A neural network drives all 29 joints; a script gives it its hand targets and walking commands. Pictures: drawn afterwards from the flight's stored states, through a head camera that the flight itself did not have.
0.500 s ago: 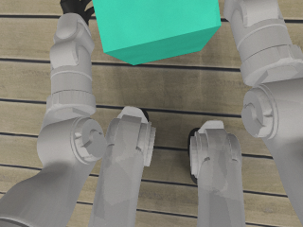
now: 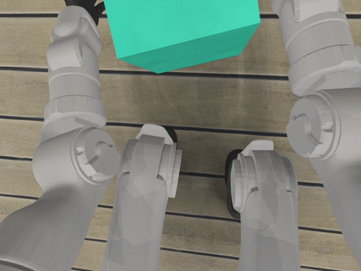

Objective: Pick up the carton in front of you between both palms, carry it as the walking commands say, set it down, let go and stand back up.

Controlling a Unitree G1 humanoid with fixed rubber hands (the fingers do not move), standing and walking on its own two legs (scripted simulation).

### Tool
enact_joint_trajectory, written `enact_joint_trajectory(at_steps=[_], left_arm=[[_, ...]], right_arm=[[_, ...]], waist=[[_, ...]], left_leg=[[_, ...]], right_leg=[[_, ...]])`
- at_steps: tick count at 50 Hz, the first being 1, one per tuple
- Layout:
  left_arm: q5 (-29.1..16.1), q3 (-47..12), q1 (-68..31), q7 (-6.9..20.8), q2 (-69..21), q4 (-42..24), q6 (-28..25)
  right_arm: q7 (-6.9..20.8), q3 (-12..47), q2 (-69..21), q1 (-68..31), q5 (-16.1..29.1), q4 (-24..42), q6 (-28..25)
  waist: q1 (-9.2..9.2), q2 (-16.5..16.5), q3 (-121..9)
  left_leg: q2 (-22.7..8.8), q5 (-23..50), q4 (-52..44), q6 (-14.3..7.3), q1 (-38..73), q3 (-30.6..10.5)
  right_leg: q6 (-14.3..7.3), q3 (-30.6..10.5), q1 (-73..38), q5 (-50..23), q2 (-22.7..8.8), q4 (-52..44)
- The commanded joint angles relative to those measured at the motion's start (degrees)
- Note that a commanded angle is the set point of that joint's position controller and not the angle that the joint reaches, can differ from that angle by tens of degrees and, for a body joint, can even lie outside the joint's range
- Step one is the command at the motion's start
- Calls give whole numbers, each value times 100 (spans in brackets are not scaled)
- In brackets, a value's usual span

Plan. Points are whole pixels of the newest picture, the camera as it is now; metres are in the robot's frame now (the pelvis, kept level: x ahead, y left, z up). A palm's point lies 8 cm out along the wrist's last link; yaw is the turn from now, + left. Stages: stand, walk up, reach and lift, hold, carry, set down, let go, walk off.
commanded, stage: set down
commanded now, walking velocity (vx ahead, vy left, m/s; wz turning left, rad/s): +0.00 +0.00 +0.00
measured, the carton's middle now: (182, 3) +0.55 +0.08 -0.25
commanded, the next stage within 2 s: let go in 1.54 s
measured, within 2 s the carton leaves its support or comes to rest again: rests again in 0.18 s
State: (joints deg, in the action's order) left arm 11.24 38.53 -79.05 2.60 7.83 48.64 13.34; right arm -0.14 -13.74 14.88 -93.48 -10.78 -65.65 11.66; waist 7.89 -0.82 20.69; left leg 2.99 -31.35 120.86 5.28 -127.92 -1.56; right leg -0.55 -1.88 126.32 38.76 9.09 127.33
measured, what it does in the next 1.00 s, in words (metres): rises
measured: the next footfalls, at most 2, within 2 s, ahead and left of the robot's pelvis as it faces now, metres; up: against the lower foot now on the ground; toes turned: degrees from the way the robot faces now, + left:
none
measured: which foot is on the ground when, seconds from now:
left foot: down 0.00-1.00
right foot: down 0.00-1.00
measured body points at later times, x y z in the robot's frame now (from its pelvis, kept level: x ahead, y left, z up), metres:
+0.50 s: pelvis +0.00 +0.01 -0.01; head +0.38 +0.00 +0.20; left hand +0.51 +0.27 -0.20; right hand +0.60 -0.11 -0.21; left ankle +0.12 +0.13 -0.35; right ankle +0.08 -0.09 -0.35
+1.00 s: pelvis +0.00 +0.01 +0.07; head +0.35 +0.03 +0.36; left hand +0.53 +0.26 -0.04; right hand +0.62 -0.11 -0.03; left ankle +0.12 +0.13 -0.35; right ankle +0.08 -0.09 -0.35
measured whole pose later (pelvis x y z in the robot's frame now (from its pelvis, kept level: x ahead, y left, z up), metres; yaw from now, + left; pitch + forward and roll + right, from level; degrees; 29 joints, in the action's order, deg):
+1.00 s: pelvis +0.00 +0.01 +0.07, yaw +1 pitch +44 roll +1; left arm -6.1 20.3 -76.0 -8.7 11.2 50.4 11.3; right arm -0.1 -3.4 27.7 -90.2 3.0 -67.2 12.6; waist 9.4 -1.5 7.2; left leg 1.8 -26.3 105.3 1.1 -123.2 0.2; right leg -0.8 -0.6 119.7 35.2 3.0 110.9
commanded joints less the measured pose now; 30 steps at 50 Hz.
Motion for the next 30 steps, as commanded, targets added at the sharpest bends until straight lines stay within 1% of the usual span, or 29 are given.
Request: enact_joint_trajectory(at_steps=[1, 3, 6, 8, 10, 11, 13, 14, 15, 17, 19, 22, 24, 26, 30], left_arm=[[-162, -1267, -2208, 810, -2877, 429, 70], [-143, -1192, -2145, 793, -2761, 497, 52], [-137, -1085, -2031, 741, -2593, 577, -15], [-141, -964, -1873, 649, -2299, 620, -91], [-108, -650, -1419, 367, -1338, 665, -260], [-112, -445, -1132, 141, -567, 642, -402], [-323, -287, -821, -385, 1016, 745, -779], [-554, -398, -1022, -568, 1298, 745, -931], [-819, -625, -1238, -665, 1364, 732, -1036], [-1254, -910, -1547, -753, 1587, 811, -1179], [-1598, -1182, -1663, -774, 1679, 859, -1227], [-2018, -1611, -1675, -768, 1607, 885, -1185], [-2139, -1722, -1672, -823, 1694, 814, -1139], [-2204, -1796, -1648, -917, 1790, 607, -1067], [-2238, -1860, -1438, -1125, 1872, 59, -839]], right_arm=[[815, 701, -3194, -1055, 82, -474, 172], [802, 695, -3071, -1026, 66, -479, 163], [760, 789, -2854, -1082, 94, -381, 112], [699, 872, -2539, -1127, 148, -273, 61], [455, 837, -1401, -1056, 184, -87, -58], [268, 789, -573, -990, 229, 24, -137], [-183, 827, 1083, -1054, 498, 286, -349], [-318, 1038, 1291, -1414, 804, 406, -424], [-378, 1262, 1340, -1704, 1089, 488, -478], [-391, 1633, 1451, -2018, 1529, 561, -557], [-361, 1915, 1493, -2187, 1888, 699, -602], [-291, 2243, 1503, -2244, 2289, 776, -586], [-258, 2274, 1619, -2217, 2376, 701, -545], [-239, 2265, 1723, -2215, 2376, 694, -477], [-255, 2094, 1932, -2130, 2206, 806, -270]], waist=[[68, -829, -3931], [74, -802, -3886], [134, -785, -3927], [212, -811, -4025], [289, -825, -4236], [350, -829, -4374], [429, -865, -4847], [563, -895, -5155], [623, -903, -5365], [694, -991, -5804], [738, -1084, -6278], [711, -1100, -6748], [726, -1029, -7025], [755, -1004, -7365], [734, -988, -8083]], left_leg=[[234, 1150, -432, -351, 1835, 567], [226, 1145, -419, -360, 1798, 565], [197, 1210, -389, -342, 1819, 573], [154, 1277, -371, -306, 1887, 598], [82, 1406, -352, -226, 2058, 638], [41, 1518, -353, -176, 2201, 662], [-52, 1864, -295, -98, 2479, 670], [-73, 2110, -269, -96, 2565, 659], [-106, 2297, -259, -118, 2593, 640], [-182, 2565, -221, -194, 2632, 586], [-238, 2829, -185, -268, 2805, 553], [-288, 3091, -209, -361, 3328, 452], [-285, 3150, -269, -380, 3732, 413], [-259, 3154, -369, -379, 4070, 401], [-157, 3034, -660, -370, 4722, 488]], right_leg=[[-136, -91, -1728, -1365, -140, -1489], [-140, -111, -1760, -1384, -152, -1474], [-117, -138, -1902, -1488, -185, -1430], [-70, -150, -2066, -1586, -225, -1394], [22, -158, -2324, -1785, -316, -1358], [80, -157, -2438, -1858, -370, -1336], [181, -179, -2629, -2144, -489, -1261], [183, -219, -2699, -2324, -536, -1232], [171, -273, -2779, -2452, -569, -1213], [159, -346, -3000, -2723, -634, -1116], [158, -334, -3209, -2907, -669, -1015], [158, -195, -3154, -2739, -671, -931], [150, -106, -3080, -2498, -674, -917], [124, -29, -3136, -2306, -671, -942], [61, 161, -3367, -1966, -588, -1150]])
